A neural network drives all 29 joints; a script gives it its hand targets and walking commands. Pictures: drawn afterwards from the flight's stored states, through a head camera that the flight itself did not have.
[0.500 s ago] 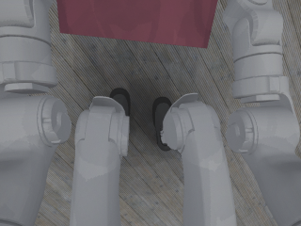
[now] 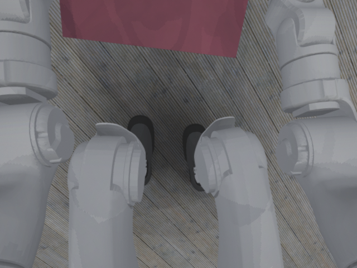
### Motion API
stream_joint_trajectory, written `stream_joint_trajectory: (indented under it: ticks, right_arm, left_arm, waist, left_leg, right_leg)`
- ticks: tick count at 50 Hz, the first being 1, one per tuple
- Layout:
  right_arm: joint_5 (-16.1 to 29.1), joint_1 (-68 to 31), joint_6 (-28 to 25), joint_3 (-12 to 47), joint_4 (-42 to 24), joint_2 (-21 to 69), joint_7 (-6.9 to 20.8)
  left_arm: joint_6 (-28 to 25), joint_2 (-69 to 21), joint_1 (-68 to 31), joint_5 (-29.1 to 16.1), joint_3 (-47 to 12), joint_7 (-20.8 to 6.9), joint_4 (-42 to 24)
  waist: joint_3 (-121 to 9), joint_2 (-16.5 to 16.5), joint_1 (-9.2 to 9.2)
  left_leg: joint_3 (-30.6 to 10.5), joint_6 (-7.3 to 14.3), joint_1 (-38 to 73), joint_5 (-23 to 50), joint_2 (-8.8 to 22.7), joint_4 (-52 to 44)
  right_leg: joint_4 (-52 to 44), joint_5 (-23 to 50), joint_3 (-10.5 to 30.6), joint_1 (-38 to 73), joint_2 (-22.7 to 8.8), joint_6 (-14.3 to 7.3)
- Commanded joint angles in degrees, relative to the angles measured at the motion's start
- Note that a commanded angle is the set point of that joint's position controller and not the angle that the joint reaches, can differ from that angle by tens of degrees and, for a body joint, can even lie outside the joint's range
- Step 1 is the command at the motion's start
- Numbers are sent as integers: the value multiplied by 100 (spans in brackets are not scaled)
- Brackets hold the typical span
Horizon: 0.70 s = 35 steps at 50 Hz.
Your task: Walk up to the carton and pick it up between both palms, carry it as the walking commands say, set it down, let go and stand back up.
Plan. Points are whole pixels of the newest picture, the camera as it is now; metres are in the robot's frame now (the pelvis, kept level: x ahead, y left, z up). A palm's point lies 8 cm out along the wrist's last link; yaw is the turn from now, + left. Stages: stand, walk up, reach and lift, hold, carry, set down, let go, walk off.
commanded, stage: set down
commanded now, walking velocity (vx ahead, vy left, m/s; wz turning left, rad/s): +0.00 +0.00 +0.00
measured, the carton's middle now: out of the picture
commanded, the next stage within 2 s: none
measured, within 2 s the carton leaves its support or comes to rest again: rests again in 0.62 s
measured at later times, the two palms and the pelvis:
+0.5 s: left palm out of the picture +0.56 +0.22 -0.20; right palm out of the picture +0.55 -0.14 -0.20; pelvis +0.01 +0.00 -0.02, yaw +0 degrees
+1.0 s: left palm out of the picture +0.55 +0.22 -0.21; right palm out of the picture +0.54 -0.14 -0.21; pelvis +0.01 +0.00 -0.02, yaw +0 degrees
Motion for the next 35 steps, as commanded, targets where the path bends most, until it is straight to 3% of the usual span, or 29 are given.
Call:
stream_joint_trajectory:
  ticks: [1,5,10,16,21,35]
  right_arm:
    - [987,-4926,-671,2336,-1587,4245,1455]
    - [1047,-4718,-704,2438,-1628,4421,1405]
    - [966,-4316,-749,2312,-1457,4521,1400]
    - [871,-4165,-803,2163,-1368,4421,1422]
    - [741,-4064,-811,2001,-1103,4284,1455]
    - [538,-3915,-857,1753,-717,4230,1621]
  left_arm:
    - [-350,-3738,-3358,-998,-2244,-1561,-156]
    - [-417,-3683,-3152,-1019,-2204,-1592,-199]
    - [-466,-3728,-3050,-1052,-2282,-1621,-347]
    - [-516,-3644,-3229,-1101,-2363,-1585,-545]
    - [-501,-3653,-3228,-1068,-2352,-1600,-206]
    - [-579,-3640,-3174,-927,-2173,-1690,218]
  waist:
    - [-9004,-159,847]
    - [-9001,-308,911]
    - [-8820,-210,775]
    - [-8646,-40,655]
    - [-8038,40,554]
    - [-6844,15,518]
  left_leg:
    - [-498,151,3986,2788,-7,-140]
    - [-451,185,3668,2853,-3,-42]
    - [-506,184,3689,3048,5,54]
    - [-580,148,3924,3179,18,94]
    - [-635,134,3878,3025,33,74]
    - [-742,149,3524,2834,60,104]
  right_leg:
    - [-548,2557,1108,3166,-6,201]
    - [-441,2976,1196,3553,-9,199]
    - [-370,3142,1219,3437,11,154]
    - [-331,2983,1186,3060,15,106]
    - [-347,2652,1146,2639,8,88]
    - [-237,2396,1166,2002,1,79]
